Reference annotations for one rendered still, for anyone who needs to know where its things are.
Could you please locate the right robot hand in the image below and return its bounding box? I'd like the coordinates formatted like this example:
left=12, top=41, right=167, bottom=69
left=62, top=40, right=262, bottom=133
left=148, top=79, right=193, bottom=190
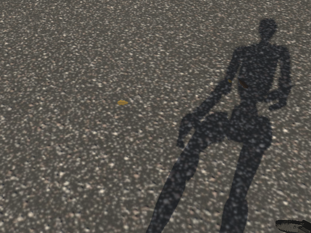
left=276, top=220, right=311, bottom=233

